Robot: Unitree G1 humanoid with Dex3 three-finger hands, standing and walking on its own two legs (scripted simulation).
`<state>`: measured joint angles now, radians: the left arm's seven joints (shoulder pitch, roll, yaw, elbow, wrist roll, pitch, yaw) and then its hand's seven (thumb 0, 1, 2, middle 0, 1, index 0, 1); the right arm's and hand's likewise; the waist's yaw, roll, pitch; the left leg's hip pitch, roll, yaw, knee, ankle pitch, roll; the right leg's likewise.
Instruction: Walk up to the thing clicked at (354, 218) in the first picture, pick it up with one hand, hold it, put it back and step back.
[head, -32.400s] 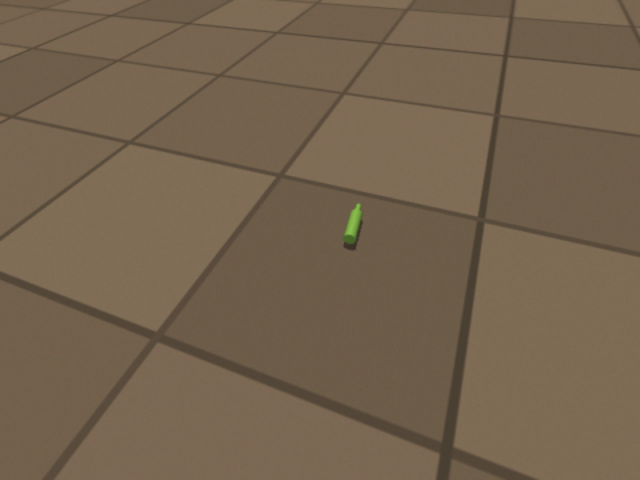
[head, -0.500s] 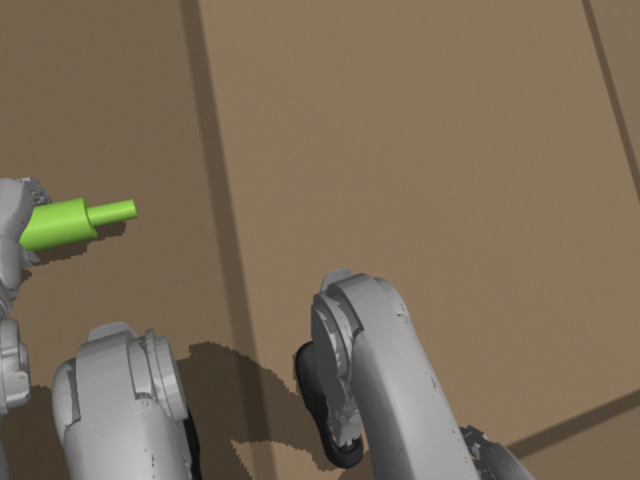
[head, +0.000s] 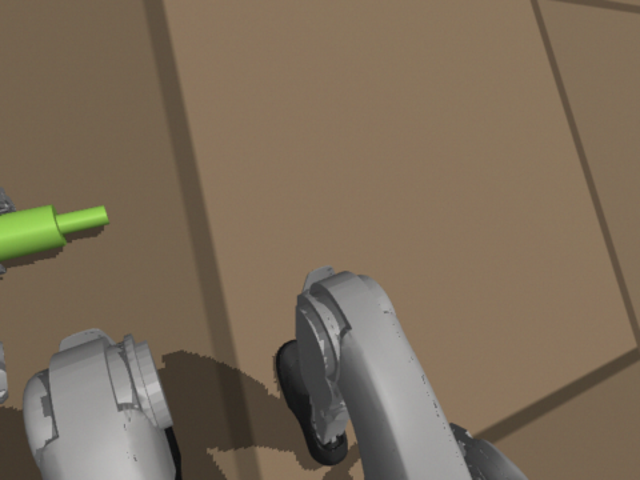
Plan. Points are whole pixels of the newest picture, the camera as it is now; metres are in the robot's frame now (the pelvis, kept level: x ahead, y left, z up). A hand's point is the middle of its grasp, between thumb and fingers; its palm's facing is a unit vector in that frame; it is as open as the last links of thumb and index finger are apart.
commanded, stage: rest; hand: left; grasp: from above
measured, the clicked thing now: (7, 236) +0.44 +0.29 -0.27
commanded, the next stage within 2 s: open in 0.12 s
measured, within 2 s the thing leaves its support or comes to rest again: rests again in 0.60 s
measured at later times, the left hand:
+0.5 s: hand out of the picture +0.44 +0.31 -0.24, palm faces -0.43 -0.13 -0.89, open 9.5 cm
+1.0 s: hand out of the picture +0.43 +0.31 -0.24, palm faces -0.45 -0.14 -0.88, open 13.3 cm
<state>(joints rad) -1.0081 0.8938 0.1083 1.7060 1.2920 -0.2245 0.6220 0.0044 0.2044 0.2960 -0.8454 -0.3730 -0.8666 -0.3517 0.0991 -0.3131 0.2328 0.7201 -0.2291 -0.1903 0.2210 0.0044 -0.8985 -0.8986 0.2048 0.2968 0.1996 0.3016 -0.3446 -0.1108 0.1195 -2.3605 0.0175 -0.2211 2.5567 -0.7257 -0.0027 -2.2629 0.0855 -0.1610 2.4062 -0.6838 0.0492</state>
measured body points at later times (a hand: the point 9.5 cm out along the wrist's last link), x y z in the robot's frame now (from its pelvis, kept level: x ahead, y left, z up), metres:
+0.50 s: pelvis +0.00 +0.00 +0.00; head +0.26 +0.12 +0.34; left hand +0.45 +0.32 -0.19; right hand +0.05 -0.25 -0.06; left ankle +0.06 +0.13 -0.26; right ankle +0.11 -0.12 -0.26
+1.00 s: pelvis -0.01 +0.00 +0.00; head +0.26 +0.12 +0.34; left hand +0.45 +0.32 -0.19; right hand +0.06 -0.25 -0.06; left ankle +0.06 +0.13 -0.26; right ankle +0.11 -0.12 -0.26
